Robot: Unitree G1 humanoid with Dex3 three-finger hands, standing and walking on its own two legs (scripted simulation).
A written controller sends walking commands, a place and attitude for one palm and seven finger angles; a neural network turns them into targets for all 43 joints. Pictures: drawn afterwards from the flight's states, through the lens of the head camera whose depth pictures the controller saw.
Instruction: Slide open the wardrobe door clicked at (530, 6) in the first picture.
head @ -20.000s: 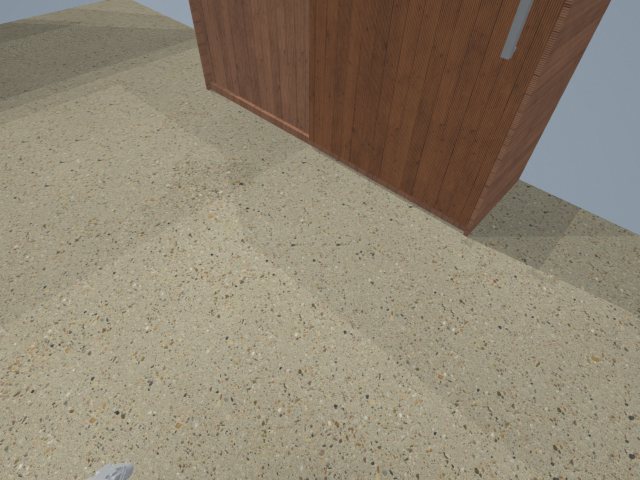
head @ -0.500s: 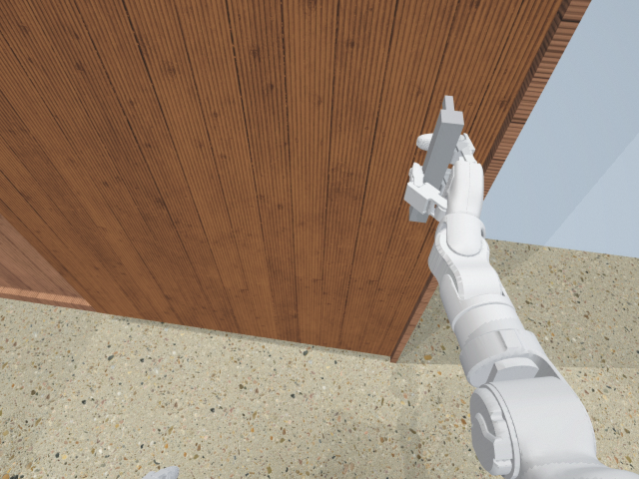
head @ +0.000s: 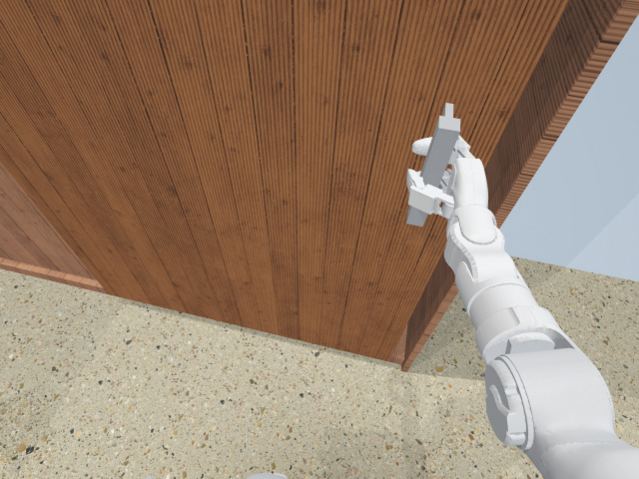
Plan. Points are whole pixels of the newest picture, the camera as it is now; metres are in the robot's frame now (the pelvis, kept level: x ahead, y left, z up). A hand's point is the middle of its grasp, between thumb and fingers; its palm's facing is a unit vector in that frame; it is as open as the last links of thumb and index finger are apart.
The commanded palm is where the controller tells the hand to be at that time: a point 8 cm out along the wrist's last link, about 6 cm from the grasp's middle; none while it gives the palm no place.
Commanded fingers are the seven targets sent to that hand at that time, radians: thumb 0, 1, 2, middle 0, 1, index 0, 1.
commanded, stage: step sideways, sliding the door along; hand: right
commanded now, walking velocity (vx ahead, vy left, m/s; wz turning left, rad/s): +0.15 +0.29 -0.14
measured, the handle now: (431, 167) +0.52 -0.09 +0.10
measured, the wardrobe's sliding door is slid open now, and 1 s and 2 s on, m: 0.05 0.19 0.58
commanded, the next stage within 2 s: none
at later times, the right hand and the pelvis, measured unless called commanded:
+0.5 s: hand (399, 185) +0.47 -0.04 +0.11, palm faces +0.19 +0.97 -0.13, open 6.5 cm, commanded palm +0.45 -0.03 +0.11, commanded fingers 0.00 -0.90 -0.90 0.45 1.40 0.45 1.40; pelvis +0.04 +0.12 +0.00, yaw -7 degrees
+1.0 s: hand (303, 169) +0.49 +0.09 +0.10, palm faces +0.22 +0.95 -0.20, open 6.6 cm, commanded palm +0.47 +0.11 +0.11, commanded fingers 0.00 -0.90 -0.90 0.45 1.40 0.45 1.40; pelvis +0.13 +0.26 +0.00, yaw -15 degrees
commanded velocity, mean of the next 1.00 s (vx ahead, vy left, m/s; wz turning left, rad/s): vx -0.10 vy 0.29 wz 0.02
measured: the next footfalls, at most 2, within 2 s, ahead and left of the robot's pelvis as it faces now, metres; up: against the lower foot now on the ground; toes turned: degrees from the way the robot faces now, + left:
left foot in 0.44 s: +0.09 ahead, +0.17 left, +0.00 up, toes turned -4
right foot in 0.68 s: +0.07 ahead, +0.01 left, +0.00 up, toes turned -20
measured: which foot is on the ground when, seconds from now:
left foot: down 0.00-0.32, up 0.34-0.42, down 0.44-0.68, up 0.70-0.90, down 0.92-1.00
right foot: down 0.00-0.46, up 0.48-0.66, down 0.68-0.94, up 0.96-1.00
